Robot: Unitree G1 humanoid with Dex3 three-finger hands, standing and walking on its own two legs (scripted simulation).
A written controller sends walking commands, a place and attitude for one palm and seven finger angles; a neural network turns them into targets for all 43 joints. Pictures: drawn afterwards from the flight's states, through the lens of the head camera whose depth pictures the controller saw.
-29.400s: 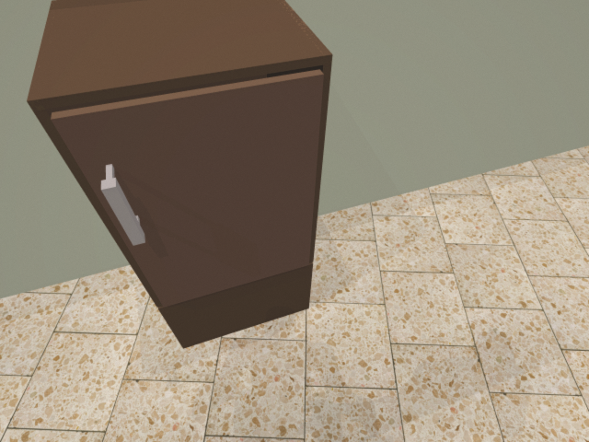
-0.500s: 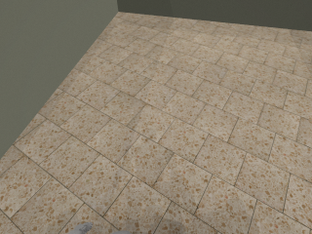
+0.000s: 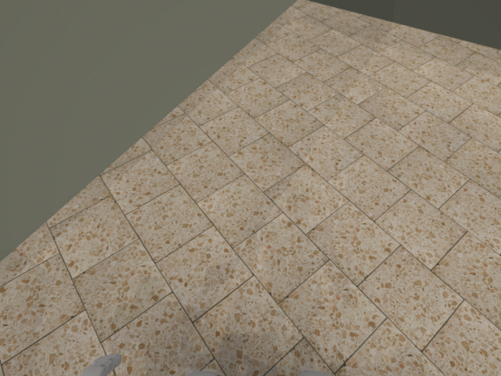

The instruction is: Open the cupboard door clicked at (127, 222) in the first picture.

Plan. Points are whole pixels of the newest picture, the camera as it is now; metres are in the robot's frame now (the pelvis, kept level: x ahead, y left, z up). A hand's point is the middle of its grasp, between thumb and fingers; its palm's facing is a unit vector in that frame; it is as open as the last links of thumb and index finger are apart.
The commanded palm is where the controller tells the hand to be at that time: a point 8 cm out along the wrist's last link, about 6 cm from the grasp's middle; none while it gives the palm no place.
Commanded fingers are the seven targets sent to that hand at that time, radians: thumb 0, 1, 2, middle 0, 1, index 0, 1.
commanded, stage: turn to face it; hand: left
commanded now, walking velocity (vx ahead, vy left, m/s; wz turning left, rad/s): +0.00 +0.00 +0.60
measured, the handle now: out of the picture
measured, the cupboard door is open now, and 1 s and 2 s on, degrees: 43 43 43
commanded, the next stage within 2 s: none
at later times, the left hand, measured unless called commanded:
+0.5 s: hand out of the picture +0.00 +0.19 -0.19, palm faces +0.35 -0.91 -0.23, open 7.4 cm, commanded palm none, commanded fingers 0.00 0.90 0.90 -0.20 -0.30 -0.20 -0.30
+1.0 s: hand out of the picture +0.01 +0.15 -0.15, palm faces +0.56 -0.79 -0.26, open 7.4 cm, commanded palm none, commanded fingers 0.00 0.90 0.90 -0.20 -0.30 -0.20 -0.30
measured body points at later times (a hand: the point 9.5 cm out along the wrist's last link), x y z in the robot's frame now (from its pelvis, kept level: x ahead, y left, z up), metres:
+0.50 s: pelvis +0.02 -0.02 -0.01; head +0.06 +0.02 +0.44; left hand -0.02 +0.24 -0.17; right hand +0.22 -0.22 -0.13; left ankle +0.00 +0.08 -0.73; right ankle +0.01 -0.15 -0.68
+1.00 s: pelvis +0.05 -0.07 +0.01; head +0.09 -0.04 +0.45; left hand -0.02 +0.19 -0.13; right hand +0.26 -0.24 -0.14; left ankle -0.03 +0.04 -0.67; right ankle +0.10 -0.18 -0.73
